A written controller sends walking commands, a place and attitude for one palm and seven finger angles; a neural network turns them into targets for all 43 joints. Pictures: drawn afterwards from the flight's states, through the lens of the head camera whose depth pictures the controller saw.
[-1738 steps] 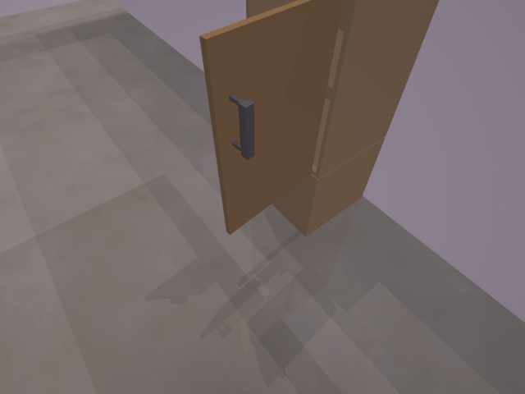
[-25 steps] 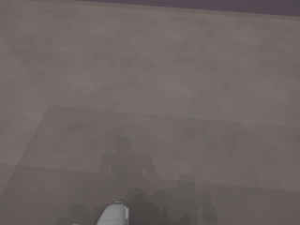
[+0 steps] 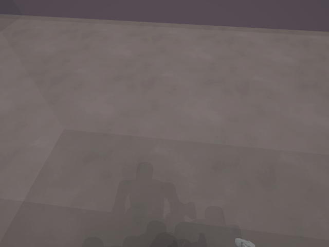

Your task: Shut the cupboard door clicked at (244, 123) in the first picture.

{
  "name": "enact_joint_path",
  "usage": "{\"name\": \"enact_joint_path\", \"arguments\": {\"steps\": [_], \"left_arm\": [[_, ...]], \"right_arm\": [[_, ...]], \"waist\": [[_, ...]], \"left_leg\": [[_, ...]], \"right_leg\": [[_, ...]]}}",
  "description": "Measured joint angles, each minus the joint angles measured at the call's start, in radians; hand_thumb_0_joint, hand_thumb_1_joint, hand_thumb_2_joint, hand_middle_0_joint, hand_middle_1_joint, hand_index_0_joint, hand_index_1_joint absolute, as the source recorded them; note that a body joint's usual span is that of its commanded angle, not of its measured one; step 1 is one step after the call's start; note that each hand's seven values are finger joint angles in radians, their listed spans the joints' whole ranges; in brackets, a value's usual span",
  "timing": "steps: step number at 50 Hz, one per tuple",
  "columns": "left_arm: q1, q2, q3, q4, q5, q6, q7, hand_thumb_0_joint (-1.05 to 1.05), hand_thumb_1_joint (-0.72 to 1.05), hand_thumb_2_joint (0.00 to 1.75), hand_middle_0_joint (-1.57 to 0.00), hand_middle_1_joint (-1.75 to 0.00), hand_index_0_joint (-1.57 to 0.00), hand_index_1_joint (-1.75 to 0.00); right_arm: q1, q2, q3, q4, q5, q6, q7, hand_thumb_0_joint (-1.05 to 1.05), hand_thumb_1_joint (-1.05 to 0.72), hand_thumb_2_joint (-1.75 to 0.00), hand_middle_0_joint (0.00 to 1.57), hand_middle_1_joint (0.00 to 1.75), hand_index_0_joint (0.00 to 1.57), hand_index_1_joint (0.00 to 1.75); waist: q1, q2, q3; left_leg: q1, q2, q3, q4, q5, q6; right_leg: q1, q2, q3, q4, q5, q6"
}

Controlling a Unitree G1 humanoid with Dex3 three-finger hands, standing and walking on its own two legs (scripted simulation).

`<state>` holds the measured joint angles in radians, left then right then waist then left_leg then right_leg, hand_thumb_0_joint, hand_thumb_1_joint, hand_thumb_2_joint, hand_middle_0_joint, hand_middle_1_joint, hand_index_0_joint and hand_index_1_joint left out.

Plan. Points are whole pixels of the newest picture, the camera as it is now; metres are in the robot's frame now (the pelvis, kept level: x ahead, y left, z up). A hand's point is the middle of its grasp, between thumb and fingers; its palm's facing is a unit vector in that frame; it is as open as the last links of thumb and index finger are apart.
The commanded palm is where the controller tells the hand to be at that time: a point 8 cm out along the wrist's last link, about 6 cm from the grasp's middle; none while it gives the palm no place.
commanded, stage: turn to face it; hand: left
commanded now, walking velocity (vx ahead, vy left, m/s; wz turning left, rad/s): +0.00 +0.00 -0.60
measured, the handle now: out of the picture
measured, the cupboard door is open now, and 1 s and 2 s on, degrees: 60 60 60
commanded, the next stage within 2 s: none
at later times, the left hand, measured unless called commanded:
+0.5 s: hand (102, 218) +0.20 +0.21 -0.14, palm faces -0.27 -0.93 -0.25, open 7.4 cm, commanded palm none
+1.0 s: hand (131, 220) +0.21 +0.13 -0.17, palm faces -0.55 -0.82 -0.18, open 7.4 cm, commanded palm none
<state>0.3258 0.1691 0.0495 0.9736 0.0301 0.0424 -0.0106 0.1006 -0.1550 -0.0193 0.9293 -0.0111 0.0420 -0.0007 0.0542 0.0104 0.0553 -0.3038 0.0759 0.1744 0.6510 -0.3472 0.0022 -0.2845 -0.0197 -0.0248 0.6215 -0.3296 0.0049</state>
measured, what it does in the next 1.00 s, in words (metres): steps on the spot, turning right: left foot, then right foot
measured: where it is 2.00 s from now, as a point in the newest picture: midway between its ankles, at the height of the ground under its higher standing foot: outside the picture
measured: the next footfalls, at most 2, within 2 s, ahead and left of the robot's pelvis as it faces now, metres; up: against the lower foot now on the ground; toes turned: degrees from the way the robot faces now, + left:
left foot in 0.26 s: +0.08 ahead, +0.13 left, +0.00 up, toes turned -8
right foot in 0.64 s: +0.00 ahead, -0.12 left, +0.00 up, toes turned -27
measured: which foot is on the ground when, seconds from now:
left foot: up 0.00-0.24, down 0.26-0.64, up 0.66-0.98, down 1.00-1.00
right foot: down 0.00-0.26, up 0.28-0.62, down 0.64-1.00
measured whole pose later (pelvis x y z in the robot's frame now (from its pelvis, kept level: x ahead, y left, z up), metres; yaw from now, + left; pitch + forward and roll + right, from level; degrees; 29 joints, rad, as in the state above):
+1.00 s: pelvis +0.04 +0.02 +0.00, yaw -35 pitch +1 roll -1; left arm 0.21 0.22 0.06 0.88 0.02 0.07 -0.02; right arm 0.19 -0.24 -0.04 0.86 -0.01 0.02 -0.01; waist -0.01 -0.03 0.08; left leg -0.33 0.04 0.02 0.59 -0.29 -0.05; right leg -0.30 0.05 0.13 0.59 -0.30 0.02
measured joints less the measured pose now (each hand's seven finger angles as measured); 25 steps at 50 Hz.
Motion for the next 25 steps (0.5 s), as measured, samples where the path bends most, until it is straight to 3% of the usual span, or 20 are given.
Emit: {"name": "enact_joint_path", "arguments": {"steps": [3, 6, 9, 12, 14, 16, 19, 22, 25], "left_arm": [[-0.008, -0.027, -0.001, 0.003, 0.0, -0.009, 0.006, 0.0, 0.9, 0.9, -0.2, -0.3, -0.2, -0.3], [-0.018, -0.03, 0.008, -0.004, -0.002, -0.011, 0.015, 0.0, 0.9, 0.9, -0.2, -0.3, -0.2, -0.3], [-0.029, -0.01, 0.019, -0.01, -0.001, -0.009, 0.018, 0.0, 0.9, 0.9, -0.2, -0.3, -0.2, -0.3], [-0.044, 0.023, 0.032, -0.015, -0.007, 0.004, 0.017, 0.0, 0.9, 0.9, -0.2, -0.3, -0.2, -0.3], [-0.059, 0.045, 0.038, -0.019, -0.016, 0.018, 0.013, 0.01, 0.9, 0.9, -0.2, -0.3, -0.2, -0.3], [-0.087, 0.074, 0.046, -0.023, -0.014, 0.03, 0.009, 0.01, 0.9, 0.9, -0.2, -0.3, -0.2, -0.3], [-0.134, 0.109, 0.054, -0.037, -0.011, 0.041, -0.004, 0.01, 0.91, 0.9, -0.2, -0.3, -0.2, -0.3], [-0.177, 0.129, 0.055, -0.067, -0.012, 0.044, -0.014, 0.01, 0.91, 0.9, -0.19, -0.3, -0.2, -0.3], [-0.213, 0.136, 0.05, -0.092, -0.012, 0.044, -0.02, 0.01, 0.91, 0.9, -0.19, -0.3, -0.2, -0.3]], "right_arm": [[0.017, -0.025, -0.021, 0.013, 0.002, 0.016, -0.008, 0.01, -0.91, -0.89, 0.21, 0.3, 0.21, 0.3], [0.03, -0.042, -0.03, 0.021, 0.006, 0.013, -0.015, 0.01, -0.91, -0.89, 0.2, 0.3, 0.21, 0.3], [0.041, -0.052, -0.034, 0.017, 0.01, 0.005, -0.022, 0.01, -0.91, -0.9, 0.2, 0.3, 0.2, 0.29], [0.052, -0.06, -0.033, 0.002, 0.011, -0.01, -0.028, 0.01, -0.91, -0.9, 0.2, 0.3, 0.2, 0.29], [0.066, -0.069, -0.032, -0.011, 0.004, -0.028, -0.031, 0.01, -0.91, -0.9, 0.2, 0.3, 0.2, 0.29], [0.076, -0.065, -0.023, -0.017, -0.008, -0.033, -0.032, 0.01, -0.91, -0.9, 0.2, 0.3, 0.2, 0.29], [0.102, -0.06, -0.009, -0.025, -0.018, -0.033, -0.034, 0.01, -0.91, -0.9, 0.2, 0.3, 0.2, 0.29], [0.119, -0.059, -0.002, -0.025, -0.02, -0.03, -0.032, 0.01, -0.91, -0.9, 0.2, 0.3, 0.2, 0.29], [0.134, -0.062, -0.002, -0.022, -0.02, -0.03, -0.027, 0.01, -0.91, -0.9, 0.2, 0.3, 0.21, 0.3]], "waist": [[-0.005, 0.016, 0.01], [-0.008, -0.003, 0.025], [-0.014, -0.033, 0.031], [-0.024, -0.057, 0.03], [-0.036, -0.057, 0.023], [-0.037, -0.071, 0.031], [-0.046, -0.063, 0.037], [-0.05, -0.046, 0.045], [-0.059, -0.026, 0.049]], "left_leg": [[-0.07, -0.041, -0.084, 0.202, -0.134, -0.023], [-0.108, -0.071, -0.125, 0.311, -0.146, -0.04], [-0.089, -0.08, -0.141, 0.22, -0.135, -0.049], [-0.021, -0.078, -0.153, 0.003, -0.018, -0.051], [0.009, -0.061, -0.15, -0.09, 0.086, -0.017], [0.017, -0.051, -0.118, -0.064, 0.056, 0.012], [0.052, -0.024, -0.09, -0.1, 0.044, 0.017], [0.082, 0.005, -0.06, -0.142, 0.063, 0.011], [0.098, 0.03, -0.025, -0.155, 0.063, 0.002]], "right_leg": [[-0.004, 0.018, 0.02, -0.015, 0.004, -0.016], [0.014, 0.027, 0.056, -0.075, 0.042, -0.016], [0.023, 0.032, 0.096, -0.11, 0.062, -0.009], [0.011, 0.043, 0.136, -0.089, 0.053, 0.007], [-0.022, 0.061, 0.147, -0.015, -0.002, 0.013], [-0.078, 0.059, 0.121, 0.156, -0.133, 0.016], [-0.146, 0.048, 0.053, 0.372, -0.171, 0.033], [-0.16, 0.025, 0.007, 0.403, -0.149, 0.046], [-0.137, 0.007, -0.016, 0.323, -0.125, 0.047]]}}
